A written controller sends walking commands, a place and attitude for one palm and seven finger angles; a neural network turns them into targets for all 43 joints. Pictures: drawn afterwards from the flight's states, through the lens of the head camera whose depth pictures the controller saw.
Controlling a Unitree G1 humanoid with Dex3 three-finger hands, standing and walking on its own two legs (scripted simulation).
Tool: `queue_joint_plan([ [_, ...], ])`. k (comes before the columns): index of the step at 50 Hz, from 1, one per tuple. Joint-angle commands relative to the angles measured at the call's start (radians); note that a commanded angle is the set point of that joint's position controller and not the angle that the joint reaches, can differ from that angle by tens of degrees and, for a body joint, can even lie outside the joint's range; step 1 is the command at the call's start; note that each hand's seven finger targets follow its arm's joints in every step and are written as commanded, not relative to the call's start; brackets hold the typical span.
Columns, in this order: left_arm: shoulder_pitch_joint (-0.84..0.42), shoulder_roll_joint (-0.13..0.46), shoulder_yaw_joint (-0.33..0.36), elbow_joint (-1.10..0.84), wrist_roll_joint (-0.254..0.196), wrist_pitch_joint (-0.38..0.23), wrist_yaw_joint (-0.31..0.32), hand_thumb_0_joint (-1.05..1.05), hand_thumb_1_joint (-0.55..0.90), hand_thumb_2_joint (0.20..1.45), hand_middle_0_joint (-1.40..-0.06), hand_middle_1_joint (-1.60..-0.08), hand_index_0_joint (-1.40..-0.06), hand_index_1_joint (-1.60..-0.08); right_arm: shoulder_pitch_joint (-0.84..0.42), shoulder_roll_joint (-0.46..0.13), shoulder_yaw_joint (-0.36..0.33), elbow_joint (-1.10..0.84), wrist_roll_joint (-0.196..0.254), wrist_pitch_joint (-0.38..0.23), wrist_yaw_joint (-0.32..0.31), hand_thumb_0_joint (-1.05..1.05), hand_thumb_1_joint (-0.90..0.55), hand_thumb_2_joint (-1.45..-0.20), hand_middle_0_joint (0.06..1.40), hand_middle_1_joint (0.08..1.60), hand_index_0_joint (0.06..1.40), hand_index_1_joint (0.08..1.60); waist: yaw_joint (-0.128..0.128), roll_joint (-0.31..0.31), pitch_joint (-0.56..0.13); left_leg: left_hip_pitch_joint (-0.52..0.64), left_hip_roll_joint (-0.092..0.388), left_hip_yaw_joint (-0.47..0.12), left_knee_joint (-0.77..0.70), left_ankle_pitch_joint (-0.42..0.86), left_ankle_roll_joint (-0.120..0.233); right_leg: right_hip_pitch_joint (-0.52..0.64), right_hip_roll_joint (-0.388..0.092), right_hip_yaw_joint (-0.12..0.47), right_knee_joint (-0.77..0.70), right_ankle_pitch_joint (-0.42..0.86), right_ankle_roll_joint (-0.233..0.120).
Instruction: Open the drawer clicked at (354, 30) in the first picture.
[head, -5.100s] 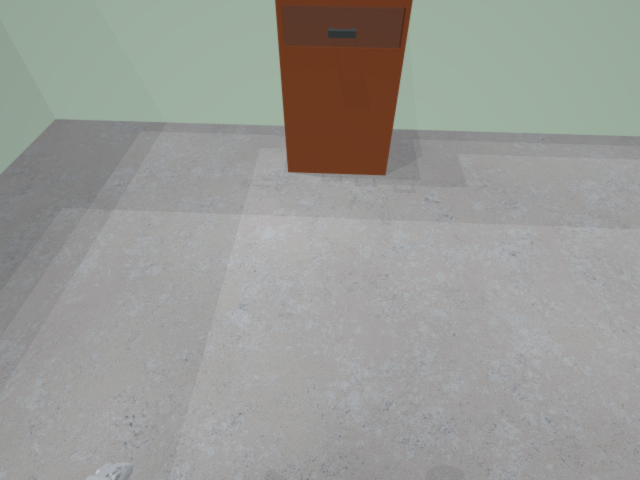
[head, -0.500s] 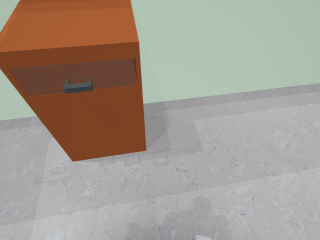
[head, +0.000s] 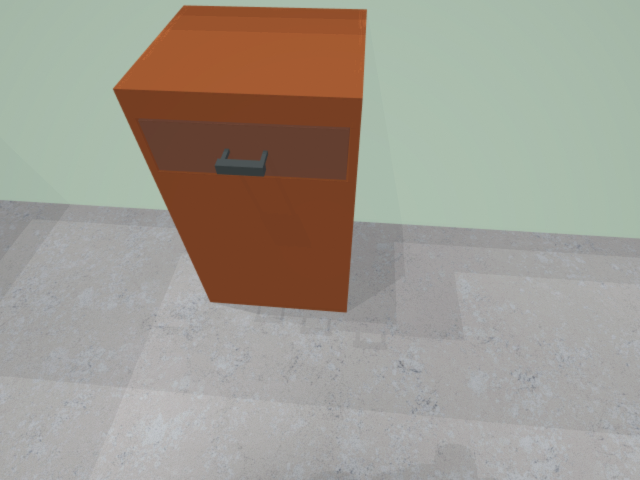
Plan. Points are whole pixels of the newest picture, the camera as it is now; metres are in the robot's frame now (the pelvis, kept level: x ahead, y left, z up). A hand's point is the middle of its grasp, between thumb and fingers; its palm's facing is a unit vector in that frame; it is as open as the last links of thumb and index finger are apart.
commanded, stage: take the last steps up to it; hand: left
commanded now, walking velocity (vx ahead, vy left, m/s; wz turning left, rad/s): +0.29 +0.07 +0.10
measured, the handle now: (243, 160) +0.73 +0.24 -0.07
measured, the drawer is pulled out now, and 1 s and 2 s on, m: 0.00 0.00 0.00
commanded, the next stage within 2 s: come to a stop and stand still in 0.58 s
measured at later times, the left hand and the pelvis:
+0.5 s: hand (205, 450) +0.18 +0.20 -0.18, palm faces +0.03 -0.98 -0.21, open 7.4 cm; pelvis +0.12 +0.02 -0.02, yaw +2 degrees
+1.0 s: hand (201, 427) +0.22 +0.22 -0.19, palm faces +0.09 -0.98 -0.17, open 7.4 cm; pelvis +0.21 +0.05 -0.01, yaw +1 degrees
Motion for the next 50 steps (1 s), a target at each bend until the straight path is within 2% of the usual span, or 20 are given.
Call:
queue_joint_plan([
  [1, 0.064, 0.221, 0.062, 0.008, 0.002, -0.011, 0.006, 0.0, 0.9, 0.9, -0.2, -0.3, -0.2, -0.3, -0.019, -0.034, 0.008, -0.086, -0.002, -0.058, 0.001, 0.0, -0.9, -0.9, 0.2, 0.3, 0.2, 0.3, 0.003, -0.165, -0.04, 0.032, -0.002, 0.052, -0.245, 0.044, 0.032, 0.066, -0.242, 0.234, -0.186, 0.009, -0.115],
  [3, 0.031, 0.183, 0.049, 0.008, -0.012, -0.001, -0.001, 0.0, 0.9, 0.9, -0.2, -0.3, -0.2, -0.3, 0.098, -0.064, 0.006, -0.038, -0.002, -0.074, -0.01, 0.0, -0.9, -0.9, 0.2, 0.3, 0.2, 0.3, -0.053, -0.058, -0.047, 0.314, -0.001, 0.056, -0.443, 0.155, 0.049, -0.135, -0.147, 0.131, -0.069, -0.091, -0.038],
  [4, 0.015, 0.126, 0.039, -0.011, -0.016, 0.002, -0.009, 0.0, 0.9, 0.9, -0.2, -0.3, -0.2, -0.3, 0.183, -0.143, -0.014, -0.016, -0.012, -0.079, -0.019, 0.0, -0.9, -0.9, 0.2, 0.3, 0.2, 0.3, -0.098, 0.174, -0.052, 0.434, 0.178, -0.186, -0.506, 0.065, 0.115, -0.312, -0.044, 0.031, 0.138, -0.168, 0.014],
  [5, -0.041, 0.08, 0.022, -0.052, -0.009, 0.0, -0.015, 0.0, 0.9, 0.9, -0.2, -0.3, -0.2, -0.3, 0.265, -0.212, -0.026, -0.007, -0.012, -0.074, -0.024, 0.0, -0.9, -0.9, 0.2, 0.3, 0.2, 0.3, -0.129, 0.309, -0.009, 0.436, 0.336, -0.395, -0.608, 0.016, 0.205, -0.462, 0.034, -0.001, 0.363, -0.293, 0.038],
  [6, -0.086, 0.09, 0.021, -0.071, 0.0, -0.001, -0.014, 0.0, 0.9, 0.9, -0.2, -0.3, -0.2, -0.3, 0.264, -0.2, -0.022, 0.005, -0.013, -0.075, -0.032, 0.0, -0.9, -0.9, 0.2, 0.3, 0.2, 0.3, -0.135, 0.252, 0.026, 0.382, 0.361, -0.432, -0.635, -0.036, 0.255, -0.51, 0.012, 0.075, 0.478, -0.306, 0.024],
  [8, -0.111, 0.103, 0.027, -0.043, -0.004, 0.0, -0.022, 0.0, 0.9, 0.9, -0.2, -0.3, -0.2, -0.3, 0.187, -0.126, 0.0, -0.004, -0.008, -0.086, -0.042, 0.0, -0.9, -0.9, 0.2, 0.3, 0.2, 0.3, -0.099, 0.213, 0.117, 0.26, 0.297, -0.34, -0.651, 0.013, 0.246, -0.511, -0.025, 0.141, 0.585, -0.172, 0.017],
  [11, -0.011, 0.078, 0.02, 0.012, -0.005, 0.001, -0.031, 0.0, 0.9, 0.9, -0.2, -0.3, -0.2, -0.3, 0.14, -0.089, 0.013, -0.009, -0.002, -0.11, -0.045, 0.0, -0.9, -0.9, 0.2, 0.3, 0.2, 0.3, -0.038, 0.132, 0.071, 0.239, 0.222, -0.184, -0.635, 0.265, 0.224, -0.415, -0.024, 0.128, 0.563, -0.055, 0.03],
  [19, -0.1, 0.038, 0.015, -0.023, -0.011, -0.004, -0.028, 0.0, 0.9, 0.9, -0.2, -0.3, -0.2, -0.3, 0.221, -0.082, 0.003, 0.068, -0.009, -0.12, -0.049, 0.0, -0.9, -0.9, 0.2, 0.3, 0.2, 0.3, -0.047, 0.121, 0.09, 0.244, 0.225, -0.103, -0.562, 0.488, 0.225, -0.283, 0.013, 0.079, 0.233, -0.016, 0.025],
  [22, 0.032, 0.055, 0.029, 0.022, -0.006, -0.02, -0.025, 0.0, 0.9, 0.9, -0.2, -0.3, -0.2, -0.3, 0.218, -0.071, 0.005, 0.087, -0.004, -0.116, -0.05, 0.0, -0.9, -0.9, 0.2, 0.3, 0.2, 0.3, 0.016, 0.062, 0.029, 0.176, 0.171, -0.051, -0.375, 0.522, 0.171, -0.018, 0.069, 0.042, 0.056, 0.098, 0.004],
  [23, 0.15, 0.104, 0.04, 0.057, -0.002, -0.031, -0.019, 0.0, 0.9, 0.9, -0.2, -0.3, -0.2, -0.3, 0.222, -0.052, 0.008, 0.088, 0.004, -0.123, -0.046, 0.0, -0.9, -0.9, 0.2, 0.3, 0.2, 0.3, 0.069, -0.019, -0.025, 0.083, 0.115, -0.005, -0.194, 0.477, 0.134, 0.166, 0.018, 0.124, 0.01, 0.132, -0.019],
  [24, 0.263, 0.192, 0.062, 0.089, 0.004, -0.044, -0.008, 0.0, 0.9, 0.9, -0.2, -0.3, -0.2, -0.3, 0.266, 0.005, 0.015, 0.074, 0.013, -0.132, -0.038, 0.0, -0.9, -0.9, 0.2, 0.3, 0.2, 0.3, 0.09, -0.247, -0.131, -0.118, -0.005, 0.071, 0.089, 0.182, 0.086, 0.366, -0.227, 0.46, -0.085, 0.207, -0.112],
  [25, 0.295, 0.236, 0.069, 0.093, -0.016, -0.043, -0.003, 0.0, 0.9, 0.9, -0.2, -0.3, -0.2, -0.3, 0.265, -0.016, 0.011, 0.052, 0.013, -0.121, -0.039, 0.0, -0.9, -0.9, 0.2, 0.3, 0.2, 0.3, 0.082, -0.34, -0.165, -0.181, -0.034, 0.027, 0.326, -0.136, 0.08, 0.343, -0.357, 0.648, -0.214, 0.213, -0.195],
  [26, 0.217, 0.207, 0.065, 0.079, -0.018, -0.038, 0.003, 0.0, 0.9, 0.9, -0.2, -0.3, -0.2, -0.3, 0.186, -0.02, 0.005, 0.047, 0.009, -0.113, -0.039, 0.0, -0.9, -0.9, 0.2, 0.3, 0.2, 0.3, 0.081, -0.23, -0.093, -0.22, 0.01, -0.054, 0.423, -0.098, 0.082, 0.221, -0.348, 0.65, -0.257, 0.092, -0.216],
  [28, 0.071, 0.128, 0.043, 0.039, -0.015, -0.038, 0.011, 0.0, 0.9, 0.9, -0.2, -0.3, -0.2, -0.3, 0.142, 0.008, 0.006, 0.047, -0.001, -0.103, -0.031, 0.0, -0.9, -0.9, 0.2, 0.3, 0.2, 0.3, 0.017, -0.034, 0.022, -0.222, 0.072, -0.077, 0.417, 0.067, 0.075, 0.022, -0.281, 0.474, -0.278, 0.026, -0.176],
  [32, 0.014, 0.067, 0.027, 0.028, -0.007, -0.048, 0.012, 0.0, 0.9, 0.9, -0.2, -0.3, -0.2, -0.3, 0.235, 0.061, 0.013, 0.076, -0.011, -0.072, -0.022, 0.0, -0.9, -0.9, 0.2, 0.3, 0.2, 0.3, -0.05, -0.099, 0.003, -0.106, 0.074, -0.013, 0.222, 0.155, 0.038, -0.089, -0.176, 0.228, -0.299, 0.191, -0.13],
  [39, 0.014, 0.113, 0.024, 0.051, -0.012, -0.018, 0.021, 0.0, 0.9, 0.9, -0.2, -0.3, -0.2, -0.3, 0.121, 0.047, 0.033, 0.046, 0.006, -0.065, -0.034, 0.0, -0.9, -0.9, 0.2, 0.3, 0.2, 0.3, -0.021, -0.129, -0.027, -0.019, 0.027, 0.019, -0.133, 0.189, 0.002, 0.031, -0.139, 0.16, -0.174, 0.593, -0.127],
  [42, -0.012, 0.114, 0.022, 0.052, -0.016, 0.006, 0.031, 0.0, 0.9, 0.9, -0.2, -0.3, -0.2, -0.3, 0.144, 0.022, 0.025, 0.054, 0.008, -0.063, -0.041, 0.0, -0.9, -0.9, 0.2, 0.3, 0.2, 0.3, -0.053, -0.105, -0.014, 0.154, 0.033, 0.015, -0.337, 0.398, 0.01, -0.067, -0.104, 0.143, -0.077, 0.44, -0.078],
  [44, 0.049, 0.066, 0.014, 0.041, -0.021, 0.024, 0.036, 0.0, 0.9, 0.9, -0.2, -0.3, -0.2, -0.3, 0.148, -0.061, 0.014, 0.039, 0.002, -0.073, -0.046, 0.0, -0.9, -0.9, 0.2, 0.3, 0.2, 0.3, -0.03, 0.105, -0.028, 0.201, 0.194, -0.12, -0.392, 0.787, 0.079, -0.105, 0.002, 0.112, 0.025, 0.131, -0.007],
  [47, 0.066, 0.059, 0.012, 0.037, -0.021, 0.05, 0.034, 0.0, 0.9, 0.9, -0.2, -0.3, -0.2, -0.3, 0.113, -0.105, 0.0, 0.021, 0.0, -0.066, -0.069, 0.0, -0.9, -0.9, 0.2, 0.3, 0.2, 0.3, -0.037, 0.285, -0.048, 0.134, 0.328, -0.262, -0.53, 0.826, 0.214, -0.114, 0.072, 0.123, 0.328, -0.291, 0.027],
  [50, 0.054, 0.07, 0.024, 0.035, -0.015, 0.054, 0.021, 0.0, 0.9, 0.9, -0.2, -0.3, -0.2, -0.3, 0.049, -0.103, -0.008, -0.011, -0.005, -0.056, -0.079, 0.0, -0.9, -0.9, 0.2, 0.3, 0.2, 0.3, -0.033, 0.169, -0.1, 0.186, 0.32, -0.204, -0.47, 0.818, 0.247, -0.2, 0.065, 0.19, 0.501, -0.264, 0.022],
])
